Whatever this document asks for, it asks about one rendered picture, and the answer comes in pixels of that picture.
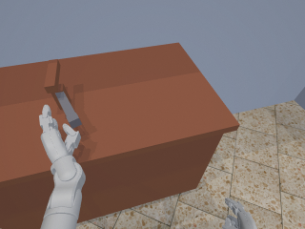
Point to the counter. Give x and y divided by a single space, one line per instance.
151 123

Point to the robot right hand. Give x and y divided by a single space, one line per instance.
244 219

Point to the robot left forearm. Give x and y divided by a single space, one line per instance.
64 205

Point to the robot left hand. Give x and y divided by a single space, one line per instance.
51 138

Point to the tap lever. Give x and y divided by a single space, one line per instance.
71 115

